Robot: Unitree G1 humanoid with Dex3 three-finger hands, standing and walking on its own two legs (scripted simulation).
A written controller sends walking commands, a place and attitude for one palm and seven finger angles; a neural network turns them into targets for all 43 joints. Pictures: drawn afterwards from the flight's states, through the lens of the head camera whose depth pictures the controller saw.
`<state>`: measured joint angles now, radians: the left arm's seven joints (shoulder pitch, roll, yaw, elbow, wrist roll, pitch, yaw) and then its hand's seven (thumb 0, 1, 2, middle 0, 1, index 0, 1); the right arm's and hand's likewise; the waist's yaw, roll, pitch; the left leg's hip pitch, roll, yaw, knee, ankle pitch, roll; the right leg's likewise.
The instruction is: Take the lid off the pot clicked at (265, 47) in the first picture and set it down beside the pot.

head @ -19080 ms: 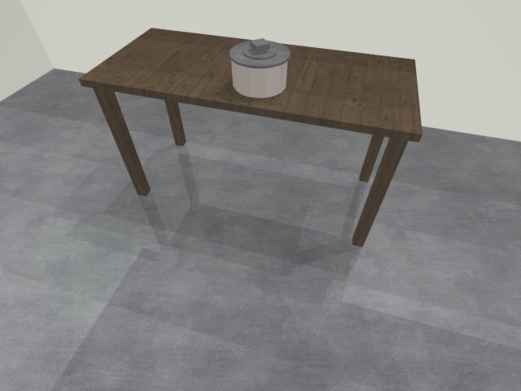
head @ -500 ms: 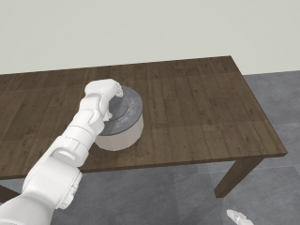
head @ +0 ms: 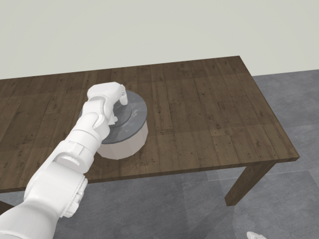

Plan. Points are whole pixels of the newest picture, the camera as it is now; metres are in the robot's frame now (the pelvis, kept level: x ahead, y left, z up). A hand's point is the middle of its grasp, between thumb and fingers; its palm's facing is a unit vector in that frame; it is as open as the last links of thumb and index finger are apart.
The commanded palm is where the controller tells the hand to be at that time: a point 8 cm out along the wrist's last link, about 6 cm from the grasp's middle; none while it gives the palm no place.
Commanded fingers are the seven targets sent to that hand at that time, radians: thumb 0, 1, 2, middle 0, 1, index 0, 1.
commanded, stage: close the fingers and squeeze the knob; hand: left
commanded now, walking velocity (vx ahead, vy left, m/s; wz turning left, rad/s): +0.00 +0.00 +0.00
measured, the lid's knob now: (110, 107) +0.47 +0.14 +0.05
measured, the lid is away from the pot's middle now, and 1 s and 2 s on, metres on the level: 0.00 0.00 0.02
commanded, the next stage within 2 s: lift the lid straight up in 0.70 s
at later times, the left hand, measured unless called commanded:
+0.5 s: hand (110, 112) +0.44 +0.13 +0.06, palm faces -0.31 -0.09 -0.95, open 7.7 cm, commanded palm +0.43 +0.14 +0.13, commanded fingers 0.00 0.37 1.13 -0.67 -0.88 -0.85 -0.99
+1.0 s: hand (111, 111) +0.44 +0.13 +0.07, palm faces -0.31 -0.08 -0.95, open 7.0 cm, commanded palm +0.44 +0.13 +0.15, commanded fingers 0.00 0.49 1.18 -0.73 -0.91 -0.95 -1.03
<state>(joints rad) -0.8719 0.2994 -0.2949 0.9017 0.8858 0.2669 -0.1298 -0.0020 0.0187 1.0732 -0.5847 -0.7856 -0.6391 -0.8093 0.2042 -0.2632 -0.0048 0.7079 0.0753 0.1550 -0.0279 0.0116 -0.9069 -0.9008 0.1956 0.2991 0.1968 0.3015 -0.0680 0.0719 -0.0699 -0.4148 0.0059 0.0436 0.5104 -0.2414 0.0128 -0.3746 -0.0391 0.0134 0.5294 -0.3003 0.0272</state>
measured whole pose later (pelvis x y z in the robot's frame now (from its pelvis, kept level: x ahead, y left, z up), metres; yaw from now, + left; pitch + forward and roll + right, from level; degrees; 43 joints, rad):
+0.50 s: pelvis +0.00 +0.00 +0.00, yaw +0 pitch +8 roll +0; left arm -0.84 0.29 -0.30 0.86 0.89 0.26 -0.13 -0.02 0.09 1.02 -0.53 -0.81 -0.72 -0.92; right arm 0.16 -0.26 0.00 0.69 0.08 0.16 -0.02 0.01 -0.91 -0.90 0.20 0.30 0.20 0.30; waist -0.05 0.07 -0.07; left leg -0.40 0.01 0.04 0.52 -0.25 0.01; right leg -0.36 -0.04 0.01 0.53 -0.31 0.03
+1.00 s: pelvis +0.00 +0.00 +0.00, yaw +0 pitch +8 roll +0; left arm -0.84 0.30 -0.30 0.85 0.88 0.26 -0.14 0.02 0.13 1.02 -0.53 -0.79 -0.80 -0.95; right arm 0.20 -0.26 -0.01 0.71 0.08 0.15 -0.03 0.01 -0.91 -0.90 0.20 0.30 0.20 0.30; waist -0.06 0.08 -0.06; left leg -0.40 0.00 0.04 0.51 -0.24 0.02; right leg -0.36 -0.04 0.01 0.52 -0.30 0.03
